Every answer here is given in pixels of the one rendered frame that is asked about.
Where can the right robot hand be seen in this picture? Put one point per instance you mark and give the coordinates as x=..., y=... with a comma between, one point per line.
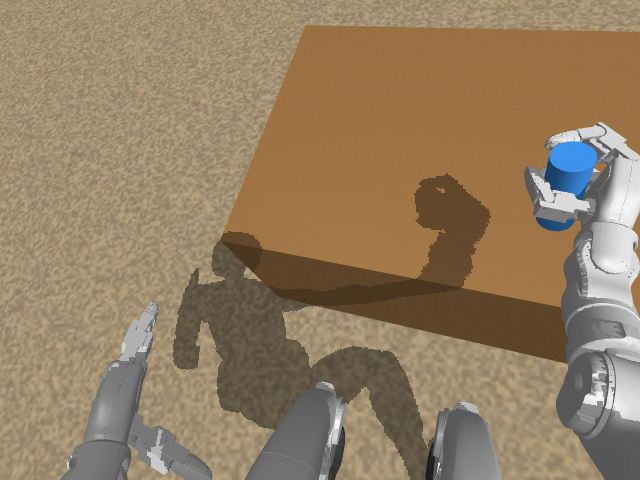
x=613, y=196

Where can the left robot arm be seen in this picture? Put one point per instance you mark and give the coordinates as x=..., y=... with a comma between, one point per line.
x=98, y=460

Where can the left robot foot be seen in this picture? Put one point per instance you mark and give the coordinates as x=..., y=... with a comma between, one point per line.
x=337, y=456

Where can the left robot hand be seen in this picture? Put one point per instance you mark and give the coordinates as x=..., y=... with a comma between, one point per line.
x=114, y=411

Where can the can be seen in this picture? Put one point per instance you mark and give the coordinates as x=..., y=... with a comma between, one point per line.
x=570, y=166

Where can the right robot arm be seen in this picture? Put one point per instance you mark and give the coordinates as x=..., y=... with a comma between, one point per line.
x=600, y=397

